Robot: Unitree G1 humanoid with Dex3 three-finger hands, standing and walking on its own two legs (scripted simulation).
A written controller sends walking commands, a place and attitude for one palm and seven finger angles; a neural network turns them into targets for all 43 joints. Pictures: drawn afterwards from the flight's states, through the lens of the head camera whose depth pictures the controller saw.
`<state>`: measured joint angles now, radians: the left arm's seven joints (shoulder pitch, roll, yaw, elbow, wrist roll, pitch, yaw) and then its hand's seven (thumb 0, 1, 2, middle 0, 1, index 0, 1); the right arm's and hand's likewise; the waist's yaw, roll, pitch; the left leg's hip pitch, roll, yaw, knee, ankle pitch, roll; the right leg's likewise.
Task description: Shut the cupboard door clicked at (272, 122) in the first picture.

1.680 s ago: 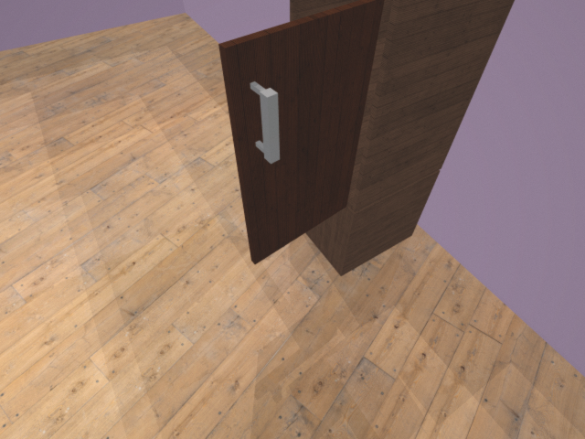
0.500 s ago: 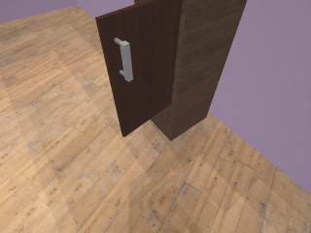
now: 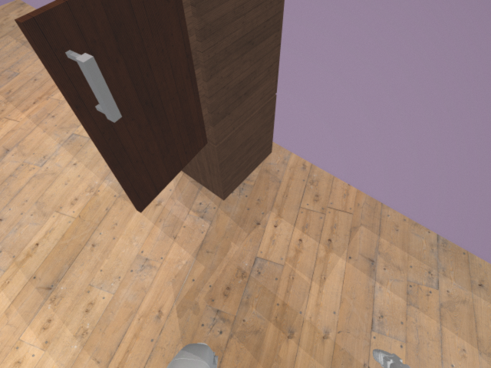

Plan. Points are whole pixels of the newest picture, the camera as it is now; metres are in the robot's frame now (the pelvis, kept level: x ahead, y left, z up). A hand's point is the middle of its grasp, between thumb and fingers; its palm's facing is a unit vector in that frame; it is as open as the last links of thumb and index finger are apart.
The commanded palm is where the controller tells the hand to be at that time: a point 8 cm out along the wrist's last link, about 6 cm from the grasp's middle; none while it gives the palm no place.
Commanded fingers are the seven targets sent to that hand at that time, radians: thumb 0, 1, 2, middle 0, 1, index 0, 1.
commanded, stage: walk to a spot facing it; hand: left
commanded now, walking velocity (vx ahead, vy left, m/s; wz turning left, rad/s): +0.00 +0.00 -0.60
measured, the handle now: (94, 87) +0.56 +0.35 +0.11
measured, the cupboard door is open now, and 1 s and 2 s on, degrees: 96 96 96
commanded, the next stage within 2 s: turn to face it in 1.94 s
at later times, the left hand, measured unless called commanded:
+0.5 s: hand (155, 355) +0.14 +0.19 -0.18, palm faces -0.29 -0.91 -0.30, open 7.4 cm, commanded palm none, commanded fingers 0.00 0.90 0.90 -0.20 -0.30 -0.20 -0.30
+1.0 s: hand (229, 297) +0.26 +0.07 -0.16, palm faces -0.62 -0.77 -0.15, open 7.4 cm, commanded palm none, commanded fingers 0.00 0.90 0.90 -0.20 -0.30 -0.20 -0.30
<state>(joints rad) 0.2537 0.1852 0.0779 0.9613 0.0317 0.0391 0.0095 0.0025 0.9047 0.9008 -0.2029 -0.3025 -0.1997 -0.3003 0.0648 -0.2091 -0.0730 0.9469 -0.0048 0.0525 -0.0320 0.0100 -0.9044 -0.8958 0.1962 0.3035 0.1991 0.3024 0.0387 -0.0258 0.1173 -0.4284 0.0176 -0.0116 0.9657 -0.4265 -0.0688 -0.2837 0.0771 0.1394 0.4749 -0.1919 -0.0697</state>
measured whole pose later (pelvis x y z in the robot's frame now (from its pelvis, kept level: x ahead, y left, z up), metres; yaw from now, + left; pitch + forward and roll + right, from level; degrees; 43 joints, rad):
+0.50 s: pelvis -0.02 +0.00 -0.03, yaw -19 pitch +1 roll +0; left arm 0.15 0.28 0.09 0.88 0.03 0.03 -0.03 0.00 0.91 0.90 -0.20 -0.30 -0.19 -0.30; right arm 0.20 -0.25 -0.06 0.91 -0.02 0.04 -0.02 0.01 -0.90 -0.90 0.20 0.30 0.20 0.30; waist 0.01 0.02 0.12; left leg -0.33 0.15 0.07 0.85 -0.51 -0.08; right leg -0.36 -0.01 -0.03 0.66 -0.32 -0.01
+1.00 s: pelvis +0.05 -0.02 +0.00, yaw -38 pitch +1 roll -2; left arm 0.13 0.24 0.09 0.92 0.04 0.04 -0.07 0.01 0.91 0.90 -0.20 -0.30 -0.19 -0.30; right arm 0.40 -0.16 -0.02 0.99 -0.03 -0.06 -0.03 0.01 -0.90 -0.90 0.20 0.30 0.20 0.30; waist -0.02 -0.03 0.06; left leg -0.09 0.11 0.21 0.37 -0.29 -0.03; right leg -0.61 -0.07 -0.05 1.06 -0.23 0.02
